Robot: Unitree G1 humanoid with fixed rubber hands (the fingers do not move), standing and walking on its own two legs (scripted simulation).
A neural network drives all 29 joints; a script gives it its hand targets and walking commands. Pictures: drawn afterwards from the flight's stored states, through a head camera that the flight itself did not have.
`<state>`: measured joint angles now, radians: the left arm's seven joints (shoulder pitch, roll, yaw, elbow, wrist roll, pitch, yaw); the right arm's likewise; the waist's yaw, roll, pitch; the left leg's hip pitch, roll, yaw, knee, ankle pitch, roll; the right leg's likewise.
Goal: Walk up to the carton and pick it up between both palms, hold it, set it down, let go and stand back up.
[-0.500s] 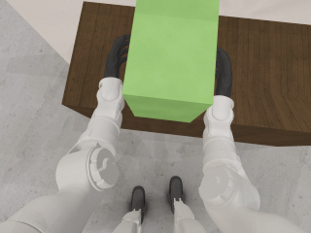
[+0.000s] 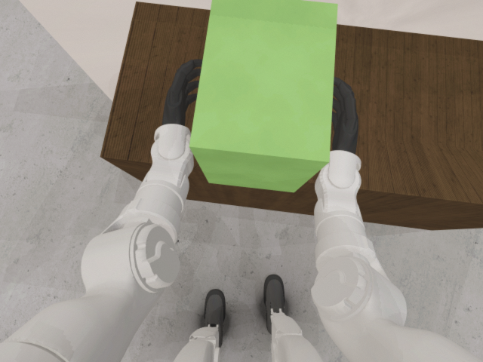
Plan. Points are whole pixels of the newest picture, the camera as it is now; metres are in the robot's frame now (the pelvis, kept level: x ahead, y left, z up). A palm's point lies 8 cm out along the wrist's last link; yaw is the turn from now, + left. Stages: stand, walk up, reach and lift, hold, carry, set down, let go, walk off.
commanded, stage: reach and lift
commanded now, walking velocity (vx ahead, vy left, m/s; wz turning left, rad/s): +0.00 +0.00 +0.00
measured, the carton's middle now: (261, 110) +0.49 -0.05 -0.07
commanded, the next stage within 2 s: none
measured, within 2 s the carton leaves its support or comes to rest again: leaves its support in 1.16 s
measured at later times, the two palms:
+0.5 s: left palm (180, 118) +0.48 +0.08 -0.05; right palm (345, 136) +0.43 -0.18 -0.05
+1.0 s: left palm (179, 127) +0.46 +0.08 -0.05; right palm (346, 147) +0.42 -0.18 -0.05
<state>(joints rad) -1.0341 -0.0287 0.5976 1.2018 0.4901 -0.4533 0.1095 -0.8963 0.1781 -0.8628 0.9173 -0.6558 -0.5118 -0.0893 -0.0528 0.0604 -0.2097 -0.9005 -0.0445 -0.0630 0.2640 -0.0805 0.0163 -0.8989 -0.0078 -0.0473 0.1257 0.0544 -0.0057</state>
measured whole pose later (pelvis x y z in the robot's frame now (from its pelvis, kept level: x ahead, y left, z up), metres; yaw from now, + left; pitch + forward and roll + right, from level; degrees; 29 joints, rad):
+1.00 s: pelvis -0.01 -0.01 -0.03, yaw -3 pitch +44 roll -1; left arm -1.09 0.13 0.33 1.63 0.08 -0.62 0.11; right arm -0.96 0.03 -0.55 1.36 -0.34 -0.58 -0.15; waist -0.06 0.04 -0.39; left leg -1.15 -0.01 -0.01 0.65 -0.27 0.01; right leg -1.19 0.03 -0.01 0.56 -0.14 -0.02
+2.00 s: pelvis -0.02 -0.02 +0.02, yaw +3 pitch +20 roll +0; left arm -0.90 -0.08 0.56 0.99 0.46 -0.14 0.05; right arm -0.81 0.28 -0.83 0.72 -0.76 -0.15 -0.04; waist -0.09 0.01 -0.07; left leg -0.49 -0.03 -0.12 0.20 -0.06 -0.01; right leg -0.49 0.01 -0.06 0.11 0.03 -0.02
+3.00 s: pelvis -0.03 -0.01 +0.03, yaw +7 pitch -4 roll -1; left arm -0.66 -0.13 0.35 0.44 0.41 0.42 -0.02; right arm -0.67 0.11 -0.29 0.64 -0.12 0.14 -0.11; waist -0.11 -0.03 0.02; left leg -0.08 -0.03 -0.12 0.30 -0.15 0.01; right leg -0.03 0.01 -0.03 0.17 -0.07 0.00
